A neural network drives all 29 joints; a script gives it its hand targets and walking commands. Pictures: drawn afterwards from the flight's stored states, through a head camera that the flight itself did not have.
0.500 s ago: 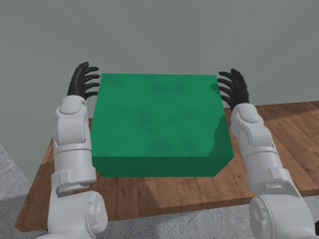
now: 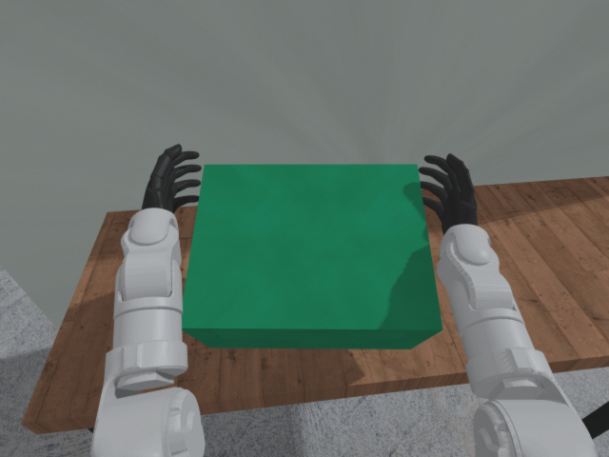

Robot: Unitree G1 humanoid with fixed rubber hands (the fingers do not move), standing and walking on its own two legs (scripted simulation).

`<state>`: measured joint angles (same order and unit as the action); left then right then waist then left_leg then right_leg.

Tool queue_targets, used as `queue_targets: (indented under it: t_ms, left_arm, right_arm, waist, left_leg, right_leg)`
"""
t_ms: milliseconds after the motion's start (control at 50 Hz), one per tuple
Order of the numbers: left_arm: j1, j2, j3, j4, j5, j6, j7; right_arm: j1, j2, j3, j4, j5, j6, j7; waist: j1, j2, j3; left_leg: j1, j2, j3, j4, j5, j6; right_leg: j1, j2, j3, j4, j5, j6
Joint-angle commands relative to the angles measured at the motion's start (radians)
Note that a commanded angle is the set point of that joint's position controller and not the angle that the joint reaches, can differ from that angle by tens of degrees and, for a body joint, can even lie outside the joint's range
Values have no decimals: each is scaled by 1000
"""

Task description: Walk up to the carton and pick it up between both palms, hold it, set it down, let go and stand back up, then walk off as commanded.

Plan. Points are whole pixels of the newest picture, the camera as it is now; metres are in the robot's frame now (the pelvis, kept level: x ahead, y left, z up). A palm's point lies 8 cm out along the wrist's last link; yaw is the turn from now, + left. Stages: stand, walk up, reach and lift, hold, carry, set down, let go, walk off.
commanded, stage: set down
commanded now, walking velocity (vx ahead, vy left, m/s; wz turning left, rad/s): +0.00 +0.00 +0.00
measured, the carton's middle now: (310, 259) +0.36 +0.01 +0.08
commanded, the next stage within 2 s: none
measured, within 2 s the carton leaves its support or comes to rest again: neither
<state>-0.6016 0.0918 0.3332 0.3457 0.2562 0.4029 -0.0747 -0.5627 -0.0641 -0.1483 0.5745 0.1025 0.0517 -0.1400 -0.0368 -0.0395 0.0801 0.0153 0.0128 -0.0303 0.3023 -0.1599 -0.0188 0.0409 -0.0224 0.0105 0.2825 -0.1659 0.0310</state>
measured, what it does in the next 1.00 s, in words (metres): stands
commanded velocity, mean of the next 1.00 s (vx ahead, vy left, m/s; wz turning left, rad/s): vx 0.00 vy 0.00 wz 0.00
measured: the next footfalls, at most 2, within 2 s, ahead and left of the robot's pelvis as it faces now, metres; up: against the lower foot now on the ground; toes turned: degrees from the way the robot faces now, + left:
none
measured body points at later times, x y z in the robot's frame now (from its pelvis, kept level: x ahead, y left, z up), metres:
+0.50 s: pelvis +0.01 +0.00 +0.00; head +0.00 +0.02 +0.45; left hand +0.41 +0.20 +0.13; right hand +0.39 -0.18 +0.13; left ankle +0.02 +0.13 -0.75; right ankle +0.01 -0.14 -0.75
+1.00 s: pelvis +0.01 +0.00 +0.00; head +0.02 +0.02 +0.45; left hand +0.43 +0.20 +0.12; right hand +0.40 -0.18 +0.11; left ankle +0.02 +0.13 -0.75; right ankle +0.01 -0.14 -0.75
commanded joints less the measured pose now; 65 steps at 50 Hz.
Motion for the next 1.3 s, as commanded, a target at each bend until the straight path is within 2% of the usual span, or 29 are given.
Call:
queue_targets:
  t_ms: [0, 40, 140, 180, 260, 340, 380, 440, 540, 560, 600, 620, 640, 660, 680, 720, 740, 800, 820, 860, 880, 940, 960, 980, 1060, 1120, 1180, 1260, 1280]
  left_arm:
    - [-561, -416, -323, -52, -79, -73, -194]
    - [-606, -424, -332, -62, -94, -94, -186]
    - [-652, -411, -309, -6, -95, -146, -173]
    - [-649, -425, -321, -9, -86, -160, -176]
    - [-570, -404, -248, 104, -61, -170, -183]
    - [-601, -441, -275, 64, -69, -192, -174]
    - [-645, -434, -289, 53, -92, -214, -171]
    - [-638, -447, -304, 70, -90, -233, -163]
    - [-639, -428, -258, 148, -63, -243, -172]
    - [-673, -428, -253, 174, -68, -245, -176]
    - [-631, -424, -234, 183, -53, -247, -185]
    - [-680, -411, -214, 206, -44, -250, -192]
    - [-651, -435, -208, 220, -27, -253, -189]
    - [-696, -424, -212, 214, -45, -257, -187]
    - [-692, -432, -203, 227, -42, -270, -184]
    - [-713, -437, -219, 204, -47, -285, -171]
    - [-726, -437, -218, 216, -55, -290, -167]
    - [-691, -400, -163, 286, -19, -291, -178]
    - [-684, -387, -137, 321, -6, -285, -187]
    - [-694, -394, -125, 339, 3, -286, -195]
    - [-713, -378, -109, 330, 8, -296, -194]
    - [-710, -418, -152, 316, -9, -304, -183]
    - [-709, -407, -148, 333, -10, -308, -188]
    - [-693, -383, -98, 381, 13, -304, -194]
    - [-722, -391, -101, 384, 17, -306, -193]
    - [-701, -381, -75, 414, 34, -327, -181]
    - [-711, -389, -105, 385, 16, -356, -174]
    - [-735, -356, -76, 426, 18, -362, -188]
    - [-758, -376, -92, 421, 18, -367, -190]
  right_arm:
    - [-677, 396, 283, -177, -127, -43, 185]
    - [-691, 412, 276, -175, -132, -57, 184]
    - [-652, 437, 245, -82, -168, -68, 192]
    - [-614, 437, 203, -46, -204, -77, 194]
    - [-610, 443, 215, -33, -223, -76, 190]
    - [-663, 472, 251, -90, -211, -101, 193]
    - [-618, 466, 239, -36, -223, -100, 185]
    - [-630, 487, 243, -57, -228, -116, 185]
    - [-600, 491, 196, 13, -255, -110, 180]
    - [-618, 489, 178, 17, -269, -107, 180]
    - [-599, 494, 174, 25, -277, -109, 186]
    - [-594, 503, 144, 60, -284, -103, 185]
    - [-617, 508, 159, 20, -291, -118, 188]
    - [-594, 505, 141, 69, -306, -108, 189]
    - [-651, 513, 148, 17, -300, -127, 196]
    - [-649, 504, 145, 21, -297, -143, 203]
    - [-646, 500, 136, 25, -315, -141, 198]
    - [-650, 518, 107, 54, -320, -131, 201]
    - [-612, 511, 92, 90, -333, -116, 197]
    - [-633, 513, 76, 77, -348, -116, 198]
    - [-656, 525, 82, 58, -345, -121, 202]
    - [-640, 516, 71, 49, -359, -137, 204]
    - [-624, 519, 54, 79, -363, -131, 201]
    - [-619, 519, 54, 81, -378, -121, 199]
    - [-626, 511, 4, 74, -389, -126, 201]
    - [-623, 518, 35, 73, -387, -137, 207]
    - [-621, 553, 57, 64, -387, -154, 208]
    - [-609, 549, 27, 49, -387, -142, 198]
    - [-584, 550, 11, 92, -404, -137, 199]
  waist:
    - [30, 18, -317]
    - [9, 14, -324]
    - [22, 35, -355]
    - [-5, 33, -376]
    - [26, -13, -361]
    - [51, 30, -441]
    - [12, 17, -428]
    - [20, 20, -494]
    - [29, 33, -452]
    - [-2, 10, -409]
    - [28, 3, -412]
    - [14, 18, -380]
    - [44, 33, -403]
    - [16, 11, -383]
    - [39, 19, -426]
    - [47, 60, -460]
    - [39, 36, -487]
    - [61, 18, -398]
    - [49, -13, -359]
    - [44, 3, -359]
    - [67, 13, -376]
    - [47, 38, -465]
    - [33, 27, -411]
    - [60, 7, -403]
    - [20, 40, -404]
    - [80, 36, -449]
    - [63, 24, -522]
    - [63, 21, -480]
    - [37, 35, -449]
  left_leg:
    - [0, -47, 136, -79, 123, 6]
    - [7, -45, 129, -78, 133, 3]
    - [6, -47, 141, -76, 149, 0]
    - [24, -37, 136, -68, 208, -6]
    - [-1, -46, 145, -63, 201, 7]
    - [26, -44, 143, -42, 313, -13]
    - [26, -43, 136, -31, 314, -18]
    - [32, -42, 139, -19, 335, -21]
    - [-1, -43, 144, -33, 297, -16]
    - [-18, -42, 147, -48, 235, -8]
    - [-33, -43, 152, -55, 242, -5]
    - [-30, -47, 156, -69, 212, -2]
    - [-28, -41, 160, -65, 215, -8]
    - [-21, -38, 156, -61, 224, -5]
    - [-23, -38, 156, -52, 234, -6]
    - [8, -38, 161, -38, 303, -21]
    - [14, -36, 158, -29, 312, -20]
    - [-35, -40, 169, -56, 224, -4]
    - [-61, -40, 178, -70, 171, 8]
    - [-91, -43, 175, -82, 131, 12]
    - [-82, -43, 172, -82, 143, 12]
    - [-37, -36, 167, -51, 246, -5]
    - [-34, -35, 171, -47, 237, -4]
    - [-59, -41, 175, -60, 213, 4]
    - [-68, -38, 163, -55, 183, 4]
    - [-70, -40, 185, -37, 237, -3]
    - [-92, -39, 180, -19, 298, -3]
    - [-111, -45, 180, -35, 251, 3]
    - [-129, -42, 178, -34, 222, 3]
  right_leg:
    - [41, 36, -106, -51, 49, 18]
    - [34, 38, -106, -53, 47, 14]
    - [50, 29, -98, -44, 94, 14]
    - [51, 31, -109, -44, 136, 9]
    - [96, 26, -94, -24, 213, 22]
    - [116, 35, -96, -2, 285, 25]
    - [96, 37, -100, -11, 284, 23]
    - [102, 37, -98, 7, 331, 25]
    - [116, 26, -92, 1, 327, 25]
    - [90, 29, -102, -5, 268, 31]
    - [113, 25, -90, -1, 290, 31]
    - [95, 25, -91, -11, 248, 33]
    - [103, 26, -93, -3, 245, 34]
    - [83, 26, -95, -8, 232, 29]
    - [82, 26, -98, -4, 238, 28]
    - [53, 32, -107, -6, 244, 22]
    - [56, 37, -104, -5, 252, 21]
    - [77, 21, -100, -17, 211, 25]
    - [96, 15, -89, -15, 215, 32]
    - [88, 15, -85, -7, 193, 42]
    - [85, 14, -91, -9, 173, 37]
    - [75, 27, -101, -1, 243, 31]
    - [63, 27, -101, -5, 231, 25]
    - [96, 13, -96, -5, 245, 32]
    - [47, 22, -103, -7, 184, 32]
    - [63, 18, -91, 8, 237, 29]
    - [97, 19, -90, 38, 366, 35]
    - [95, 18, -94, 26, 321, 47]
    - [68, 14, -89, 24, 278, 44]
